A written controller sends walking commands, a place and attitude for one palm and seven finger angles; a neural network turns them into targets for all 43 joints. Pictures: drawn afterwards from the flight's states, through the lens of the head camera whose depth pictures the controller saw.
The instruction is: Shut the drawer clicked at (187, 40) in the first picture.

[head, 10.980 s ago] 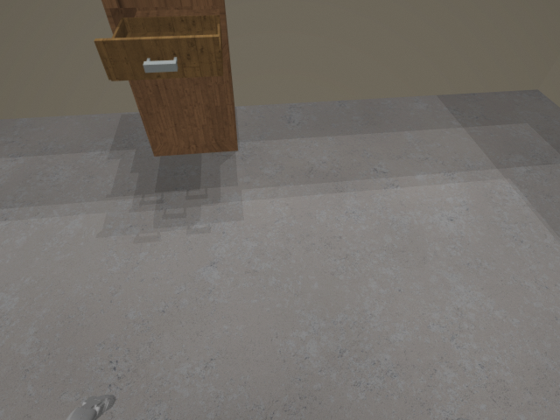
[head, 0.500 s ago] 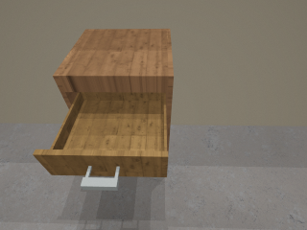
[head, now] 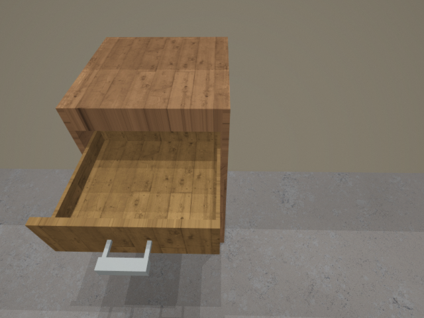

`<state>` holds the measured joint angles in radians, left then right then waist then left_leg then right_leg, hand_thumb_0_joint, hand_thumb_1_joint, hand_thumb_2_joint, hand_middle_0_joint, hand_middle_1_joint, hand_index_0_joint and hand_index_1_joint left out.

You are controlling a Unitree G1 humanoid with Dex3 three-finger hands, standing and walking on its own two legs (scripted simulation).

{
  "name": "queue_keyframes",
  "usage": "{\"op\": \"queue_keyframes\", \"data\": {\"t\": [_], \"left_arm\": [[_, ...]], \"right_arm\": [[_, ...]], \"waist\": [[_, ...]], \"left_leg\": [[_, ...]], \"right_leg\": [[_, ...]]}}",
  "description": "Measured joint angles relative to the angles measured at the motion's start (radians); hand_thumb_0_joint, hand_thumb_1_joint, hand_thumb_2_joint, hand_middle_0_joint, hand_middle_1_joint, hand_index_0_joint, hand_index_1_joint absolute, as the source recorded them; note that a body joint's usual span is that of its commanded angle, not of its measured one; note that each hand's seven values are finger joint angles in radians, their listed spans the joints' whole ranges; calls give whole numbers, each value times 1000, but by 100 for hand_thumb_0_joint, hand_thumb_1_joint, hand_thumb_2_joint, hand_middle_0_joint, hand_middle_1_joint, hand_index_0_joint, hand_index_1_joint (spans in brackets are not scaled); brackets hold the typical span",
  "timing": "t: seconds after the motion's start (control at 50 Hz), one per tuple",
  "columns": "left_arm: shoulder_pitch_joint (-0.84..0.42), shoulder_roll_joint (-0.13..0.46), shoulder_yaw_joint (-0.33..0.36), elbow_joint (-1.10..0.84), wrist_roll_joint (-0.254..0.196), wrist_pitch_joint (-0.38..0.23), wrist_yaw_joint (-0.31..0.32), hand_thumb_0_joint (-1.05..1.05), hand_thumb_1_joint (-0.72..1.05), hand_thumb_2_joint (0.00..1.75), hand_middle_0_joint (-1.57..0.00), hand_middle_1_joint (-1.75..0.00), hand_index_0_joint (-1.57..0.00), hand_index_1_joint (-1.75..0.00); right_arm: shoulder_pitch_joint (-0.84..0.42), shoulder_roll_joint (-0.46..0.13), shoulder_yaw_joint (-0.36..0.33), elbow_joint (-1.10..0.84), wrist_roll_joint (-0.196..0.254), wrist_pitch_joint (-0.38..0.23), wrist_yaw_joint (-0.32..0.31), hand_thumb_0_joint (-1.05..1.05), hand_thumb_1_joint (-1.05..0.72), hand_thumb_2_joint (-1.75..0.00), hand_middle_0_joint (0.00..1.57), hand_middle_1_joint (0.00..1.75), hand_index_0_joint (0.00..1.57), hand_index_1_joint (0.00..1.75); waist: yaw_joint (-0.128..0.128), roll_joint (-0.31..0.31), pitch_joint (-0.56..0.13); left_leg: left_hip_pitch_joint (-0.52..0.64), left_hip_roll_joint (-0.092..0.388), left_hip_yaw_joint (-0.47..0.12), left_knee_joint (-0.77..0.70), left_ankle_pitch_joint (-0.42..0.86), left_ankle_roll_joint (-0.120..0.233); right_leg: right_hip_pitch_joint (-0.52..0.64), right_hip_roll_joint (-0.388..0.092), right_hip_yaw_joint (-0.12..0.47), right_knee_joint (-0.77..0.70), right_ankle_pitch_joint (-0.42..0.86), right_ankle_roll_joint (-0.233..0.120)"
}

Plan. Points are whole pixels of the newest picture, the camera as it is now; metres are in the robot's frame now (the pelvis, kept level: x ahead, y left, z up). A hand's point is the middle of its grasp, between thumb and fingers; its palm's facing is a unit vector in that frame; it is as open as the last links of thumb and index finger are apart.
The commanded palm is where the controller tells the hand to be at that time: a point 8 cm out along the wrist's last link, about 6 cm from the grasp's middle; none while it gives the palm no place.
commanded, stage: look again from close up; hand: left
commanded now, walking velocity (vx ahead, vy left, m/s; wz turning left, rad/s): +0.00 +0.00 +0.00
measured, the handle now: (126, 255) +0.26 +0.22 -0.09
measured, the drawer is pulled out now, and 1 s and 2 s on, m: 0.30 0.29 0.29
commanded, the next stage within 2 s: raise the hand and make a fist in 0.36 s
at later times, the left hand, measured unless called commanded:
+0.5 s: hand out of the picture +0.02 +0.14 -0.16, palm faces +0.08 -0.97 -0.23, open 7.4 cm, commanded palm +0.09 +0.19 -0.07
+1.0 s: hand out of the picture +0.10 +0.15 -0.05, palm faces +0.07 -1.00 -0.04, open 5.3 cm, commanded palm +0.08 +0.21 -0.04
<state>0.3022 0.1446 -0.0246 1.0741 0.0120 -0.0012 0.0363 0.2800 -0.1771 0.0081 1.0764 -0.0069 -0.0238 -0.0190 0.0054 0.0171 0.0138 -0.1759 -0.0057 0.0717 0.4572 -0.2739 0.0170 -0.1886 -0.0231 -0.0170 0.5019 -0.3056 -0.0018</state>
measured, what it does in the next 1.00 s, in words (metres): lowers itself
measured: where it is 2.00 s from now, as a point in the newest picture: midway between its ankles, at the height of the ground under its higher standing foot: outside the picture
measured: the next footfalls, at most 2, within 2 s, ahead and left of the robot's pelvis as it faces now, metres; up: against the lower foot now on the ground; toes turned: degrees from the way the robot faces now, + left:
none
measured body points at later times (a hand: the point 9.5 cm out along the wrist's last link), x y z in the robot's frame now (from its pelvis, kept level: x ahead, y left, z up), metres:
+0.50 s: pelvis +0.00 -0.04 +0.00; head +0.02 -0.05 +0.45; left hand +0.02 +0.19 -0.14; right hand +0.00 -0.26 -0.16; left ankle -0.02 +0.11 -0.74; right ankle -0.02 -0.12 -0.74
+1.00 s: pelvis -0.07 -0.03 -0.10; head -0.03 -0.03 +0.35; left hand +0.09 +0.20 -0.04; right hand +0.20 -0.24 -0.13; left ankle -0.02 +0.11 -0.74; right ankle -0.02 -0.12 -0.74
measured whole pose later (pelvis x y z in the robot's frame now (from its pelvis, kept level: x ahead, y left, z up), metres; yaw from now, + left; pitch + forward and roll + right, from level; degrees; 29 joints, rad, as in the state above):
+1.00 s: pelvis -0.07 -0.03 -0.10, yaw +4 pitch +11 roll -1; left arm 0.48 0.19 0.07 0.02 -0.23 -0.54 -0.26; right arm 0.10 -0.23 -0.03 0.51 0.03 -0.28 -0.04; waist 0.05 0.01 -0.12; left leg -0.90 0.03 -0.05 1.19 -0.49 -0.03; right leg -0.85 -0.01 -0.13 1.18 -0.53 -0.07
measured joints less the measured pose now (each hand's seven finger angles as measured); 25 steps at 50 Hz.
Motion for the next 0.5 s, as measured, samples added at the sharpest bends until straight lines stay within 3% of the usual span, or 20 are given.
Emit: {"op": "queue_keyframes", "data": {"t": [0.48,0.5], "left_arm": [[-18,14,4,2,-2,-21,8,1,91,89,-20,-30,-20,-30],[28,15,17,-141,-44,32,11,1,92,89,-20,-30,-20,-30]], "right_arm": [[-2,20,8,49,4,13,0,0,-91,-90,20,30,20,30],[10,16,11,9,14,4,-6,0,-91,-90,20,30,20,30]], "waist": [[-8,0,17],[-5,2,23]], "left_leg": [[11,59,-28,-7,19,-53],[2,61,-34,10,11,-44]], "right_leg": [[36,58,-33,-52,20,-53],[27,62,-32,-44,21,-53]]}}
